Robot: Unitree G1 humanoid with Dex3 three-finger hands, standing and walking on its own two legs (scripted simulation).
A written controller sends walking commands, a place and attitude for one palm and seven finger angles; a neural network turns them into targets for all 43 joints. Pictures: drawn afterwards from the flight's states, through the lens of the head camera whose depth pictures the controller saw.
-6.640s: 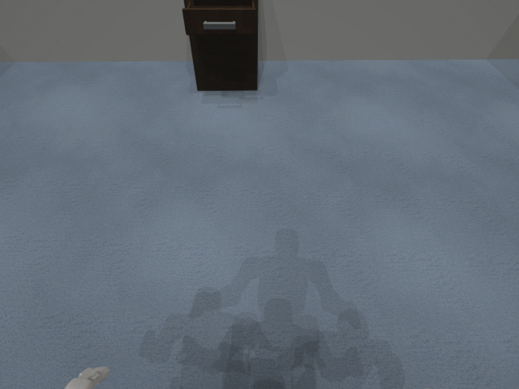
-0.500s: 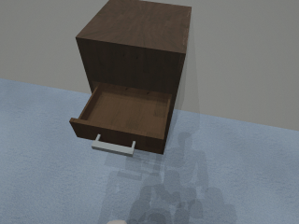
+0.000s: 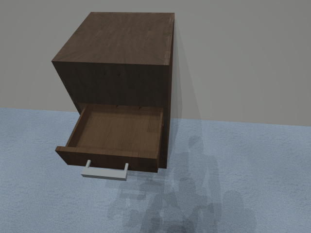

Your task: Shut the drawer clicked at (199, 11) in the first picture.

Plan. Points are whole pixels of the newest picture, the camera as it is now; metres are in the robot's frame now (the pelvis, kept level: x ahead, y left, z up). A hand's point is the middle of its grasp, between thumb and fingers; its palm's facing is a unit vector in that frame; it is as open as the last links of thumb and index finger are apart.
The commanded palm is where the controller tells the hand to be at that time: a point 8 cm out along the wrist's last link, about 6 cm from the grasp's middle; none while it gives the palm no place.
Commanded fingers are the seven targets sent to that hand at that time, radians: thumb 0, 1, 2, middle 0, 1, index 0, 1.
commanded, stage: come to a stop and stand still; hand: left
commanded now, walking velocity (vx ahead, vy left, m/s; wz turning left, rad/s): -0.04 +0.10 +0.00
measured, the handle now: (106, 168) +0.37 +0.22 -0.21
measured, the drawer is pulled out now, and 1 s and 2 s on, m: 0.25 0.25 0.25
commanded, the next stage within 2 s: look again from close up in 0.46 s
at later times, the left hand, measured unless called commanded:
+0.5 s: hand out of the picture -0.02 +0.18 -0.17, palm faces +0.02 -0.98 -0.21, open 7.3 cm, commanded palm none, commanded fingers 0.00 0.90 0.90 -0.20 -0.30 -0.20 -0.30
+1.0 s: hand out of the picture +0.02 +0.21 -0.17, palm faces +0.02 -0.98 -0.20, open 7.3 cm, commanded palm none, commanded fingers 0.00 0.90 0.90 -0.20 -0.30 -0.20 -0.30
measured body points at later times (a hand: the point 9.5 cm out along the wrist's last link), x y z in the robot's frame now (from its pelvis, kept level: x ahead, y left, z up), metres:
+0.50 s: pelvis -0.01 +0.01 +0.00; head +0.00 +0.00 +0.45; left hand -0.02 +0.23 -0.15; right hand -0.01 -0.20 -0.16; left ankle +0.00 +0.13 -0.73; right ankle +0.04 -0.08 -0.74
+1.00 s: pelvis +0.03 +0.04 +0.00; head +0.03 +0.03 +0.45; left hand +0.02 +0.26 -0.15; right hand +0.02 -0.17 -0.16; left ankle +0.00 +0.13 -0.74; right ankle +0.04 -0.08 -0.74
